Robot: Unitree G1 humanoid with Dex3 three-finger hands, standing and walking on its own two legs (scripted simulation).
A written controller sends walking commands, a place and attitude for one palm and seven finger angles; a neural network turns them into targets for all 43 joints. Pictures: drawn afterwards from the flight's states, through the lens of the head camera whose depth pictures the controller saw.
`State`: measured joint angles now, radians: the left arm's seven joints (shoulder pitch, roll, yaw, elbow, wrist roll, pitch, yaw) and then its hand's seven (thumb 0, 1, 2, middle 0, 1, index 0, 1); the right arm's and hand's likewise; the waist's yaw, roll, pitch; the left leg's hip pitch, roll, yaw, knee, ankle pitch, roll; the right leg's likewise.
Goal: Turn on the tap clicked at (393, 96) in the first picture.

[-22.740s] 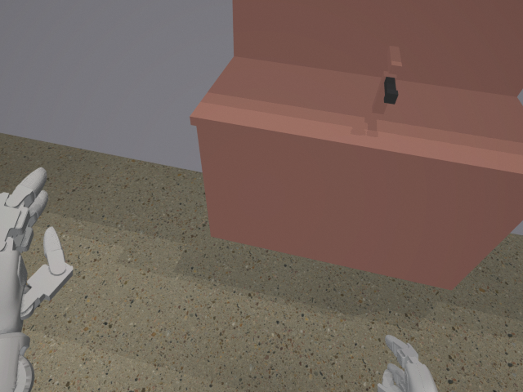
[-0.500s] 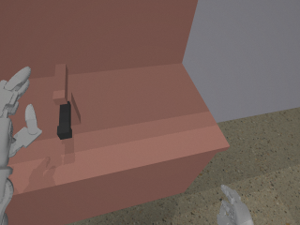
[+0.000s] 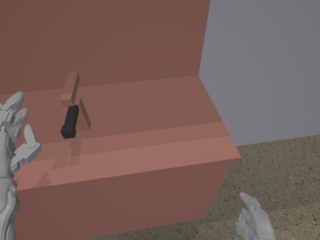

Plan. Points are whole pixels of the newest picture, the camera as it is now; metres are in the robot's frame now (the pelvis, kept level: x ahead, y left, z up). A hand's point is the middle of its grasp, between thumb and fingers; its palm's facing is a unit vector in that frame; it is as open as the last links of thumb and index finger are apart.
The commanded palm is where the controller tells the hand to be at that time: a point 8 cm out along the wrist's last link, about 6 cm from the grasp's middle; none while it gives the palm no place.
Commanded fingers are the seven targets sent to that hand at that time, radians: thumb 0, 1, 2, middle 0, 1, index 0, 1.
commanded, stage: turn the palm inward beside the body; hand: left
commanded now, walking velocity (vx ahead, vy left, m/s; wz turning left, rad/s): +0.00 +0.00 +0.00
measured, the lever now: (68, 131) +0.34 +0.30 +0.08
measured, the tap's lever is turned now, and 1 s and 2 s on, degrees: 0 0 0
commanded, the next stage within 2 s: reach beside the lever's end, fingers flat in 1.66 s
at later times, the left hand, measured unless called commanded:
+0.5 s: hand (56, 154) +0.22 +0.25 +0.15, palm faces +0.39 -0.89 -0.25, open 7.4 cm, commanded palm +0.18 +0.29 +0.16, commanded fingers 0.00 0.90 0.90 -0.20 -0.30 -0.20 -0.30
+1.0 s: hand (50, 171) +0.19 +0.25 +0.14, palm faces +0.43 -0.89 -0.17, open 7.4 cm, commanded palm +0.14 +0.29 +0.15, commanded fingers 0.00 0.90 0.90 -0.20 -0.30 -0.20 -0.30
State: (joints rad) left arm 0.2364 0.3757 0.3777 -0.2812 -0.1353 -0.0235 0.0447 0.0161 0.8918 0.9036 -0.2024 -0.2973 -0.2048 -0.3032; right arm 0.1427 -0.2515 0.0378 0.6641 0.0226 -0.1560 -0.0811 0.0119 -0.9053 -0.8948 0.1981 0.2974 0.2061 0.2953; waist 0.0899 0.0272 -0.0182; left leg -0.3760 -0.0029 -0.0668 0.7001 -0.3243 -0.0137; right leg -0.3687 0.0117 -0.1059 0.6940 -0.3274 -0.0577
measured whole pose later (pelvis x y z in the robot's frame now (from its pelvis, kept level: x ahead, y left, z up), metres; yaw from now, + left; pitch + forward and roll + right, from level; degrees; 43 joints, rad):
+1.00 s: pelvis +0.01 +0.02 +0.00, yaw +0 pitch +0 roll +0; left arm 0.53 0.25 0.22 -0.51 -0.21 0.05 0.14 0.02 0.90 0.90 -0.20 -0.30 -0.20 -0.30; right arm 0.19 -0.23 0.06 0.63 0.04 -0.26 -0.10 0.01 -0.90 -0.89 0.20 0.30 0.21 0.30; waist 0.09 0.04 -0.06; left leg -0.37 -0.02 -0.06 0.71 -0.34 -0.01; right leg -0.36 0.00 -0.10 0.69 -0.34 -0.04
